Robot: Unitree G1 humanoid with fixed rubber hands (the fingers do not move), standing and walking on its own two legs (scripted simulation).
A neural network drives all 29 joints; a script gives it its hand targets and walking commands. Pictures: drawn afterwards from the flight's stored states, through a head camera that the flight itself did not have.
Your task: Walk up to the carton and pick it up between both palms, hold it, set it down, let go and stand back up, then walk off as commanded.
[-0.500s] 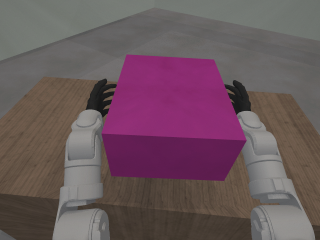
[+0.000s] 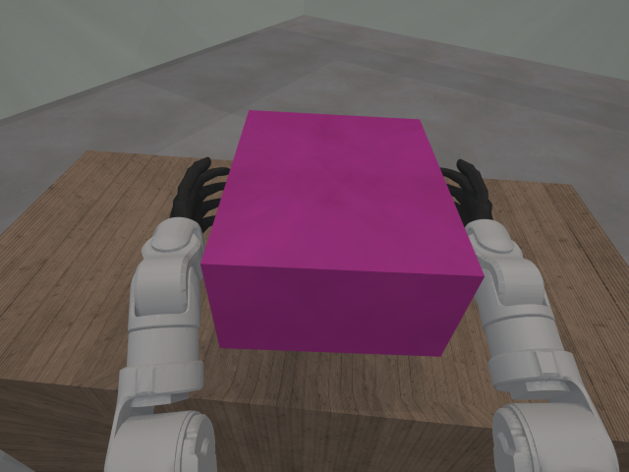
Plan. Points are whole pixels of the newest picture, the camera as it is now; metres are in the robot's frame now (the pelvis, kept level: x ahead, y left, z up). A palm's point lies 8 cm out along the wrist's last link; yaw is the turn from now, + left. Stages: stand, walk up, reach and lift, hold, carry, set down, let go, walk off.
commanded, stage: hold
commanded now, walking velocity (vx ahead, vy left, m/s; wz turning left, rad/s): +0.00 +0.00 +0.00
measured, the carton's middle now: (333, 218) +0.38 -0.01 +0.15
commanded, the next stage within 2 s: set down in 0.36 s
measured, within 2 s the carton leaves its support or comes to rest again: neither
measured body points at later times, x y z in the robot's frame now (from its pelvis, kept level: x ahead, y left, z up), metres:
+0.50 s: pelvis +0.00 +0.00 +0.00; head -0.04 +0.01 +0.45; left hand +0.37 +0.17 +0.18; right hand +0.38 -0.18 +0.17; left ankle +0.00 +0.11 -0.75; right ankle +0.01 -0.12 -0.75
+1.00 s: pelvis +0.03 -0.02 +0.00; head +0.01 +0.00 +0.45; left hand +0.39 +0.16 +0.13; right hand +0.40 -0.19 +0.12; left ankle +0.00 +0.10 -0.75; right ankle +0.01 -0.12 -0.75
